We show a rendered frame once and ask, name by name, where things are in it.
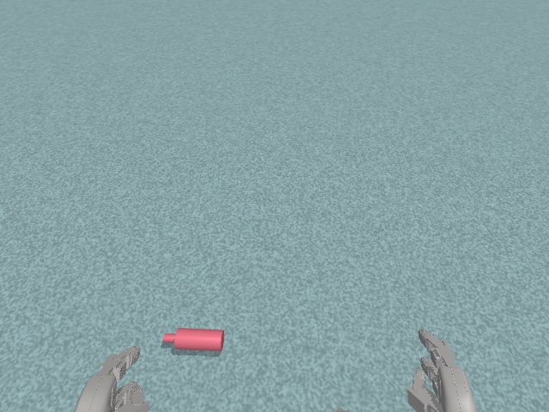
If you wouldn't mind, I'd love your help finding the bottle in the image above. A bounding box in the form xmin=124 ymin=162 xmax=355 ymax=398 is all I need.
xmin=163 ymin=328 xmax=224 ymax=351

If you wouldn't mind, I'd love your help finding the right robot hand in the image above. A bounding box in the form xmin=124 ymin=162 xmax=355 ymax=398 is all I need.
xmin=407 ymin=329 xmax=477 ymax=412

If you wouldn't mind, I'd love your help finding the left robot hand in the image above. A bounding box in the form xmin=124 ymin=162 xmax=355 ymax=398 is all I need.
xmin=74 ymin=347 xmax=149 ymax=412

